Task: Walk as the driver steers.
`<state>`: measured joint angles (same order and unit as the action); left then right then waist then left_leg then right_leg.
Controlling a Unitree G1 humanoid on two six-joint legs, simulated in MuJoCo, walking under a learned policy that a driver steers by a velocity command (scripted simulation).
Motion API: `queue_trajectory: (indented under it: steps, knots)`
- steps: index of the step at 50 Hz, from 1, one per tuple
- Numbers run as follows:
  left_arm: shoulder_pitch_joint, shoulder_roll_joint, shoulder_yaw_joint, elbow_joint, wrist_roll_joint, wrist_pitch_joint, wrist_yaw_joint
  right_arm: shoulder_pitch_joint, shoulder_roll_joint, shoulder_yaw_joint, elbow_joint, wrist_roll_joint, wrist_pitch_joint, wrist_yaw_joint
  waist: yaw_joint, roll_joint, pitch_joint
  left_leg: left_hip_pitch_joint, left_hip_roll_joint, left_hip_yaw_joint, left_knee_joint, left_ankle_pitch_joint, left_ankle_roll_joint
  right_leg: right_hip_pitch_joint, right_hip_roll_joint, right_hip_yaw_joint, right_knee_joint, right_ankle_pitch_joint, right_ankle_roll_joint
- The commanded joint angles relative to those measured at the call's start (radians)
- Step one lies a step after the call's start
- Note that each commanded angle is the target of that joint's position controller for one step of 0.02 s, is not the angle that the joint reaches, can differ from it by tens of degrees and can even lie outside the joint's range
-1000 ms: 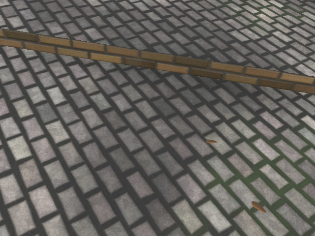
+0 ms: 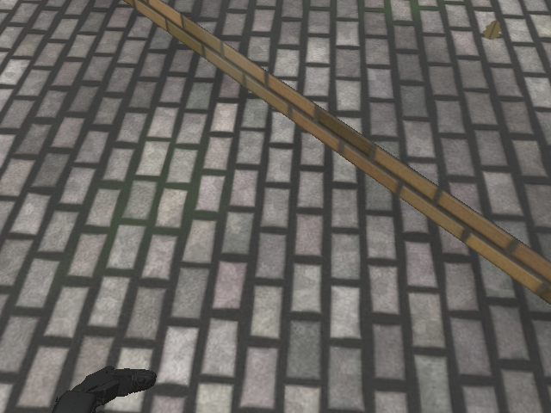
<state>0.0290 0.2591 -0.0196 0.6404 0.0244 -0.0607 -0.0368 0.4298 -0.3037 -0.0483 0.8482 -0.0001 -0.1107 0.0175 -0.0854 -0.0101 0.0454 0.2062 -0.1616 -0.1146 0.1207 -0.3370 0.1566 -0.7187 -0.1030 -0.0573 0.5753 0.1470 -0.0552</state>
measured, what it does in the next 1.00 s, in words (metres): walks ahead, turning right: right foot, then left foot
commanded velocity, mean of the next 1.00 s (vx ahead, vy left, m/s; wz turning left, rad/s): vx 1.00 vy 0.00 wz -0.58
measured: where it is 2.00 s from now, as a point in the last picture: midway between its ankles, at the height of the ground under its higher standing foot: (418, 22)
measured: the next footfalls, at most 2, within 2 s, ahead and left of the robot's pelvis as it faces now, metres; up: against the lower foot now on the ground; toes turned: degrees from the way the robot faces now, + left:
right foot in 0.08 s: +0.31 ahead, -0.10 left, +0.00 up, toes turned -4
left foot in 0.52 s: +0.76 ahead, -0.01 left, +0.00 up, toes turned -25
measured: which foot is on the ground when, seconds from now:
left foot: down 0.00-0.10, up 0.12-0.50, down 0.52-0.92, up 0.94-1.00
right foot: up 0.00-0.06, down 0.08-0.52, up 0.54-0.90, down 0.92-1.00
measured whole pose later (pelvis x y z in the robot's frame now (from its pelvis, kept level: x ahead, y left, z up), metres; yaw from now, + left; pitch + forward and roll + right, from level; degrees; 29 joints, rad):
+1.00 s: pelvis +0.92 -0.29 -0.01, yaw -38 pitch +1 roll +1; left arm 0.13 0.27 0.01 0.73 0.06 -0.05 -0.02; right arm 0.41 -0.24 -0.01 0.85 0.00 -0.07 -0.01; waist -0.07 0.00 0.02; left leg -0.29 0.02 -0.04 1.44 -0.34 0.05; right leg -0.41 0.07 -0.08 0.67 -0.28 -0.11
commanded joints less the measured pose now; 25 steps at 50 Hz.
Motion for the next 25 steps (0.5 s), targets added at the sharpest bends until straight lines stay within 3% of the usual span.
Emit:
queue_trajectory:
  steps: [1,2,3,4,5,6,7,8,9,11,12,14,16,19,21,22,23,24,25]
  knots:
    - [-0.012,0.124,0.044,-0.034,-0.006,-0.012,0.002,0.03,-0.198,-0.045,-0.014,-0.024,-0.009,-0.025,0.053,0.09,-0.037,-0.05,0.272,0.053,0.086,1.206,-0.025,0.27,0.136,-0.086,-0.036,-0.083,-0.06]
    - [0.095,0.156,0.059,-0.003,-0.013,-0.009,0.006,0.009,-0.214,-0.049,-0.015,-0.046,0.004,-0.036,0.116,0.122,-0.095,-0.013,0.295,0.077,0.222,1.368,-0.039,0.351,0.179,-0.083,-0.014,-0.174,-0.074]
    - [0.296,0.19,0.078,0.061,-0.022,-0.002,0.014,-0.038,-0.22,-0.053,-0.025,-0.069,0.021,-0.047,0.215,0.138,-0.179,-0.027,0.307,0.103,0.444,1.451,-0.047,0.507,0.207,-0.075,0.009,-0.243,-0.091]
    - [0.522,0.214,0.098,0.131,-0.02,0.007,0.025,-0.113,-0.22,-0.053,-0.042,-0.075,0.035,-0.053,0.345,0.107,-0.24,-0.155,0.278,0.158,0.772,1.355,-0.06,0.719,0.182,-0.049,-0.027,-0.285,-0.118]
    - [0.635,0.287,0.127,0.16,-0.007,0.019,0.038,-0.136,-0.124,-0.027,-0.083,-0.064,0.026,-0.045,0.353,-0.061,-0.28,-0.494,0.163,0.172,1.239,0.756,-0.087,0.961,0.039,0.206,0.032,-0.525,-0.198]
    - [0.532,0.323,0.135,0.163,0.008,0.024,0.027,-0.012,-0.03,0.002,-0.127,-0.021,-0.001,-0.012,0.167,-0.383,-0.336,-0.91,-0.004,0.081,1.482,-0.116,-0.142,1.14,-0.175,0.887,-0.213,-0.647,-0.368]
    - [0.409,0.242,0.13,0.122,0.002,0.023,0.015,-0.095,-0.085,0.013,-0.14,-0.037,-0.014,-0.021,0.188,-0.142,-0.263,-0.999,0.083,-0.013,1.458,-0.009,-0.11,1.075,-0.168,0.925,-0.309,-0.706,-0.359]
    - [0.388,0.197,0.121,0.129,-0.009,0.019,0.014,-0.179,-0.107,0.017,-0.158,-0.04,-0.024,-0.016,0.169,0.0,-0.17,-0.978,0.144,-0.027,1.375,0.06,-0.109,0.926,-0.151,0.798,-0.322,-0.674,-0.328]
    - [0.386,0.162,0.114,0.145,-0.009,0.016,0.015,-0.224,-0.102,0.024,-0.172,-0.052,-0.026,-0.014,0.142,0.091,-0.097,-0.927,0.181,-0.006,1.265,0.077,-0.106,0.776,-0.106,0.704,-0.343,-0.594,-0.288]
    - [0.386,0.148,0.1,0.175,-0.011,0.002,0.026,-0.248,-0.075,0.039,-0.21,-0.084,0.003,-0.005,0.073,0.075,-0.005,-0.875,0.216,0.006,1.155,0.044,-0.139,0.575,-0.024,0.584,-0.371,-0.473,-0.262]
    - [0.392,0.157,0.101,0.18,-0.016,-0.007,0.025,-0.247,-0.065,0.046,-0.222,-0.087,0.02,-0.002,0.058,0.044,0.015,-0.873,0.232,0.019,1.1,0.02,-0.154,0.523,0.002,0.548,-0.386,-0.447,-0.266]
    - [0.393,0.184,0.109,0.172,-0.02,-0.022,0.022,-0.345,-0.06,0.062,-0.274,-0.082,0.034,0.005,0.065,0.027,0.064,-0.849,0.249,0.072,0.924,0.059,-0.184,0.396,0.043,0.484,-0.45,-0.395,-0.271]
    - [0.395,0.183,0.116,0.165,-0.023,-0.027,0.021,-0.472,-0.043,0.077,-0.324,-0.06,0.029,0.018,0.101,0.004,0.098,-0.77,0.237,0.111,0.703,0.246,-0.207,0.317,0.087,0.435,-0.484,-0.287,-0.238]
    - [0.451,0.206,0.131,0.179,-0.043,-0.031,0.014,-0.541,-0.025,0.083,-0.344,-0.04,0.026,0.022,0.162,-0.023,0.045,-0.631,0.191,0.14,0.514,0.481,-0.194,0.383,0.088,0.423,-0.464,-0.017,-0.175]
    - [0.475,0.218,0.138,0.188,-0.042,-0.026,0.021,-0.561,-0.042,0.077,-0.354,-0.038,0.022,0.013,0.179,-0.038,0.015,-0.613,0.172,0.129,0.434,0.469,-0.179,0.511,0.075,0.431,-0.399,0.104,-0.148]
    - [0.473,0.221,0.14,0.19,-0.039,-0.024,0.027,-0.543,-0.055,0.07,-0.35,-0.04,0.02,0.006,0.167,-0.042,-0.008,-0.568,0.157,0.123,0.386,0.436,-0.172,0.562,0.075,0.433,-0.337,0.192,-0.127]
    - [0.468,0.238,0.143,0.189,-0.035,-0.024,0.032,-0.487,-0.085,0.056,-0.334,-0.039,0.017,-0.004,0.139,-0.04,-0.065,-0.48,0.131,0.123,0.367,0.365,-0.161,0.605,0.076,0.43,-0.229,0.354,-0.103]
    - [0.45,0.274,0.151,0.185,-0.027,-0.025,0.032,-0.354,-0.125,0.036,-0.298,-0.033,0.012,-0.019,0.07,-0.047,-0.158,-0.329,0.118,0.119,0.372,0.281,-0.149,0.614,0.083,0.424,-0.052,0.435,-0.083]
    - [0.388,0.285,0.154,0.166,-0.023,-0.032,0.028,-0.16,-0.168,0.012,-0.248,-0.036,0.006,-0.037,-0.038,-0.044,-0.247,-0.106,0.186,0.07,0.392,0.225,-0.13,0.506,0.115,0.412,0.177,0.343,-0.065]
